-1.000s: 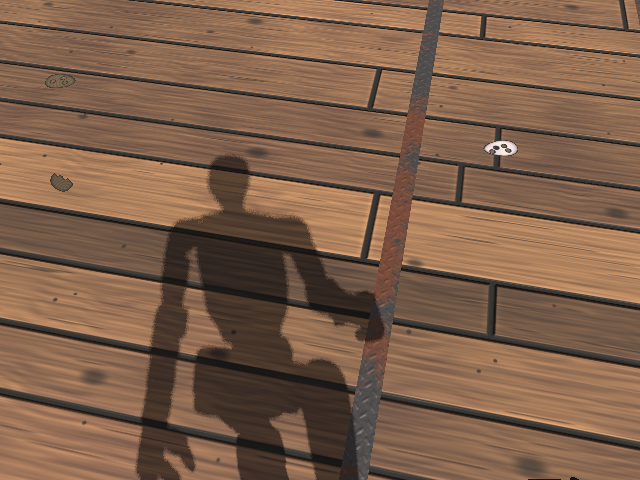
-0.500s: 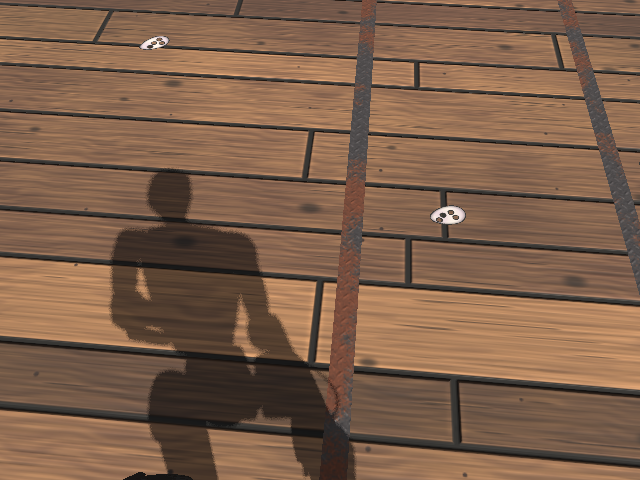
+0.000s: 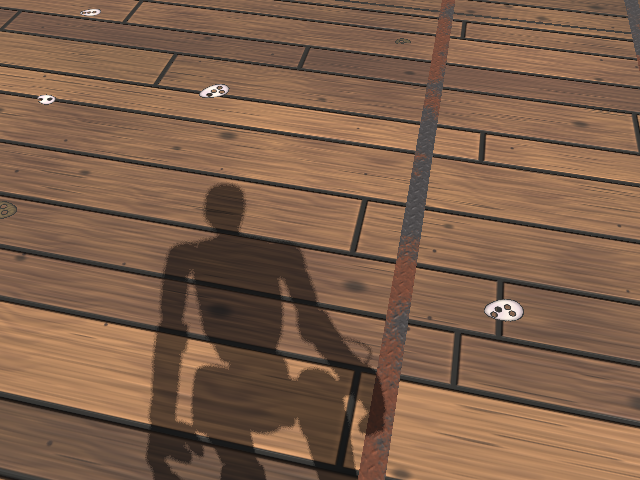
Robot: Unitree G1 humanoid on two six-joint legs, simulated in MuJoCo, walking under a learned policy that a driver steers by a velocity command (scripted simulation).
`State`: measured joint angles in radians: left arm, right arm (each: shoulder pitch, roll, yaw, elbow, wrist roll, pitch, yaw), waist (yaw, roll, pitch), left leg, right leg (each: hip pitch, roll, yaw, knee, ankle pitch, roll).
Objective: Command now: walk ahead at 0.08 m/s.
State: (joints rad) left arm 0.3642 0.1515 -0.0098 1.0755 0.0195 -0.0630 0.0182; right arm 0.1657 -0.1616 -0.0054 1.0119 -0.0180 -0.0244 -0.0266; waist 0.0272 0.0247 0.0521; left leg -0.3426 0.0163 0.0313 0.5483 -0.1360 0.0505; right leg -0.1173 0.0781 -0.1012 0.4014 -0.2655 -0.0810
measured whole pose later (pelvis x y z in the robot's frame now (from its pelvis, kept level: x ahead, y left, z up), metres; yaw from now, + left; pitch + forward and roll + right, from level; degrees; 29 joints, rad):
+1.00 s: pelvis +0.06 +0.03 +0.00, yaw -1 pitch +0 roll -1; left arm 0.52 0.15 0.03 1.17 0.02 -0.04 0.04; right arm 0.30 -0.15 -0.03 1.08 -0.03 -0.03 0.01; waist 0.04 -0.02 -0.02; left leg -0.37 -0.01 0.07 0.75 -0.37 0.08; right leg -0.01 0.02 -0.04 0.36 -0.34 -0.04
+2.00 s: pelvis +0.44 +0.06 +0.00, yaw +1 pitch -1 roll -1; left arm 0.30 0.14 0.01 1.07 0.02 -0.04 0.02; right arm 0.25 -0.14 -0.01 1.07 -0.03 0.01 -0.03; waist 0.01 0.02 0.03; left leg -0.26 0.04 0.00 0.54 -0.25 0.02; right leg -0.26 0.07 -0.13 0.42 -0.16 -0.10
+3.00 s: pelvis +0.49 +0.09 +0.01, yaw +0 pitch -1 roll +0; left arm 0.33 0.11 -0.01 1.17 0.01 -0.02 0.04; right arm 0.34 -0.11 0.02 1.16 -0.01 -0.02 -0.05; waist 0.01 0.00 0.03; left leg -0.10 -0.02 0.04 0.38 -0.25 0.03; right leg -0.16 0.01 -0.08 0.38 -0.20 -0.04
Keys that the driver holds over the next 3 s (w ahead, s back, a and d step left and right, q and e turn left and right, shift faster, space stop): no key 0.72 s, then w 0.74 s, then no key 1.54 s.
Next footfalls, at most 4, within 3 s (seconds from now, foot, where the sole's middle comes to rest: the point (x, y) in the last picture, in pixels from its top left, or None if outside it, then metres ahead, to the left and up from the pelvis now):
1.12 left None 0.21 0.16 -0.77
1.60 right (347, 461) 0.53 -0.01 -0.77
2.00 left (251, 475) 0.50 0.18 -0.77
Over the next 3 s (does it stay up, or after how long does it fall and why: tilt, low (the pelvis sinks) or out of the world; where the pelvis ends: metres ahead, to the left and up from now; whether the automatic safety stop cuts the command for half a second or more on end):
stays up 0.49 0.09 0.01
